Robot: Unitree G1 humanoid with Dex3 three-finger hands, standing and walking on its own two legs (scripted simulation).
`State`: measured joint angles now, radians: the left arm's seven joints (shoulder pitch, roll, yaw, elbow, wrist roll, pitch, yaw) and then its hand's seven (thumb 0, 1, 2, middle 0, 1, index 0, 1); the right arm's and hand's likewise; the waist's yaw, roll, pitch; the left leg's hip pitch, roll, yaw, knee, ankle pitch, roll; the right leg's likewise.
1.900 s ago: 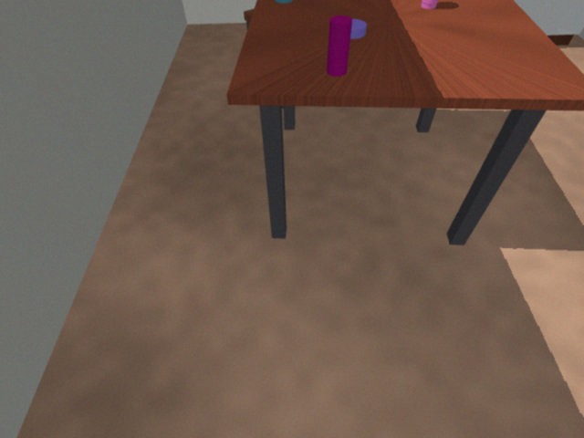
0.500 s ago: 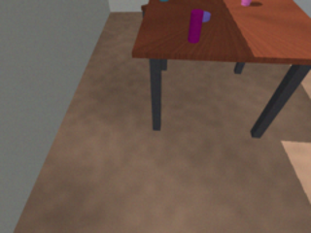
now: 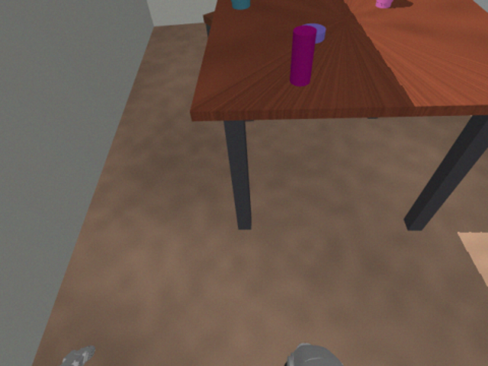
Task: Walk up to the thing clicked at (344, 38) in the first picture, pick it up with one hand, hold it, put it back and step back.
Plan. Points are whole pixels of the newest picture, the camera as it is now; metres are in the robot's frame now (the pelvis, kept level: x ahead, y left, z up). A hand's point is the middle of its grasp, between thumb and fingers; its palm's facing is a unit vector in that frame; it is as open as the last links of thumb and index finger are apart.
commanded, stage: walk up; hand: right
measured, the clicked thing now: (302, 57) +0.81 -0.18 +0.07
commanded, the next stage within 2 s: none
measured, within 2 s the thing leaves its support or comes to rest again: neither
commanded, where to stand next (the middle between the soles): +0.38 +0.06 m, yaw -2 degrees
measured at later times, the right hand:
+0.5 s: hand (382, 333) +0.18 -0.22 -0.10, palm faces +0.02 +0.91 -0.42, open 7.4 cm
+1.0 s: hand (342, 242) +0.37 -0.21 -0.14, palm faces +0.01 +0.93 -0.37, open 7.4 cm
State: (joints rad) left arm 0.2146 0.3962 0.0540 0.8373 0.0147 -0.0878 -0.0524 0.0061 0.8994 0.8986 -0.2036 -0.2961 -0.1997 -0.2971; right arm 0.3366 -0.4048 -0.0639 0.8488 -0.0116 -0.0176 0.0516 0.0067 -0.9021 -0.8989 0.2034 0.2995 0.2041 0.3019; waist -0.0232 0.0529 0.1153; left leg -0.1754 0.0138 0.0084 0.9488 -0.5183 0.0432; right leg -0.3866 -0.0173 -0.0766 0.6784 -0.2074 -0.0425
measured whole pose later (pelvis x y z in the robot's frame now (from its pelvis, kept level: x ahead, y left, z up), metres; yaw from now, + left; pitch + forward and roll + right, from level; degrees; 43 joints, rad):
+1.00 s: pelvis +0.30 +0.07 +0.00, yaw -4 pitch -3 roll +0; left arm 0.27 0.41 0.02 0.85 0.01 -0.05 -0.02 0.01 0.90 0.90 -0.21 -0.30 -0.20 -0.30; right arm 0.26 -0.42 -0.05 0.86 -0.01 -0.03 0.03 0.00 -0.90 -0.90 0.20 0.30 0.20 0.30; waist 0.03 0.03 0.10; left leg -0.40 0.06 0.03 0.71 -0.26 0.01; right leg -0.33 -0.04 -0.02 0.71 -0.32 0.01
